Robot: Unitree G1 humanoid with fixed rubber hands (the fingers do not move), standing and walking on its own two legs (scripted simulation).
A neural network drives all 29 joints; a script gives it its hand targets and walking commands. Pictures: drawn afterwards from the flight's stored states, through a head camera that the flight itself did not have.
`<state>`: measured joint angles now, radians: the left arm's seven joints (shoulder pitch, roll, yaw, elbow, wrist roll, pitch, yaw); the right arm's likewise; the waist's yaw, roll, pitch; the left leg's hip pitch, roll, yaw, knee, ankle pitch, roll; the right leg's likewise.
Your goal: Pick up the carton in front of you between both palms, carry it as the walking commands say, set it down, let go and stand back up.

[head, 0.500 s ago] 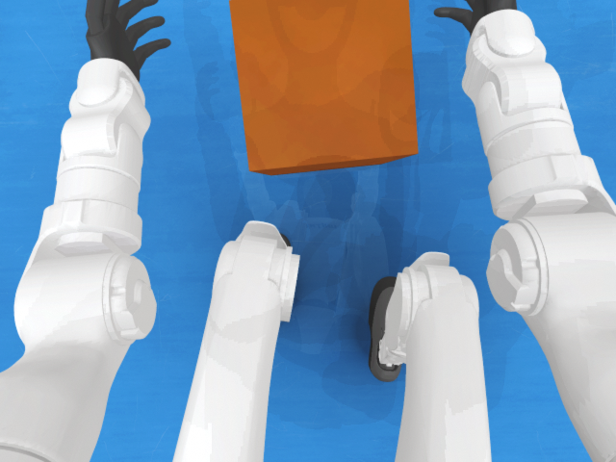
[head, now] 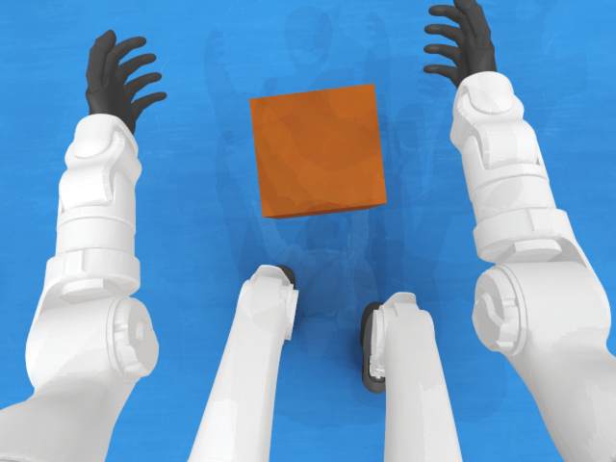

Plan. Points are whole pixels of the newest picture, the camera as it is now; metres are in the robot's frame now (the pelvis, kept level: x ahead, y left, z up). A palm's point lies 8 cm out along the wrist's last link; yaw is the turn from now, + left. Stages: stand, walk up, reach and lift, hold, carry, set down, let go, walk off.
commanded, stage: set down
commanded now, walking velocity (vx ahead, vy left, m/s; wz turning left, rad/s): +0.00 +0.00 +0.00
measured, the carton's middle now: (317, 163) +0.48 +0.07 -0.44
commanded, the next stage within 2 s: let go in 0.16 s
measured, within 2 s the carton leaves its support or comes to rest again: neither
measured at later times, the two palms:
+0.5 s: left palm (30, 148) +0.38 +0.29 +0.03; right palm (564, 148) +0.44 -0.12 +0.02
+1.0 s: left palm out of the picture +0.25 +0.24 +0.14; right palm out of the picture +0.31 -0.21 +0.13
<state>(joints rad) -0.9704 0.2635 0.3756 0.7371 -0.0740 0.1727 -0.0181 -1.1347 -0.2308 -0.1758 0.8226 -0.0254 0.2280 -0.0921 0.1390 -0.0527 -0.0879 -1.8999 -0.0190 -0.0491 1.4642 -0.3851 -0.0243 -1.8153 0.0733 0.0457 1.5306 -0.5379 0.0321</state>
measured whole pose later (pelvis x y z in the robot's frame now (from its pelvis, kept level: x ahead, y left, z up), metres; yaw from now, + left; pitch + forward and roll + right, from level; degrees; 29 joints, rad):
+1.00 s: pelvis +0.10 +0.00 +0.21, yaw +2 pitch +8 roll +1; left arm 0.22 0.20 0.04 0.42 -0.02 0.01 -0.07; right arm 0.11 -0.17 -0.08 0.51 -0.05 0.00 0.01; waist 0.04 0.01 0.01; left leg -0.40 -0.03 -0.05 0.47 -0.21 -0.01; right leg -0.31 0.01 0.07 0.49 -0.32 0.00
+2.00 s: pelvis +0.09 +0.02 +0.21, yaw +2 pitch -2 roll -1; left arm 0.25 0.31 0.06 0.72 0.02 0.00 0.03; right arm 0.20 -0.27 -0.06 0.79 -0.03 -0.02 -0.03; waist -0.01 -0.04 0.03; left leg -0.23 -0.03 -0.03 0.54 -0.26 0.02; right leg -0.11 0.00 0.06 0.48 -0.33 0.03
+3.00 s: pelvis +0.07 +0.01 +0.21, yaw +4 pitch -3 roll -1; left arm 0.24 0.35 0.04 0.89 0.01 -0.02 0.03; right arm 0.18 -0.32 -0.03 0.95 -0.01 -0.01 -0.03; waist -0.01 -0.02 0.05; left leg -0.21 -0.03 -0.06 0.45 -0.18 0.01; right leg -0.09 0.00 0.04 0.41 -0.27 0.03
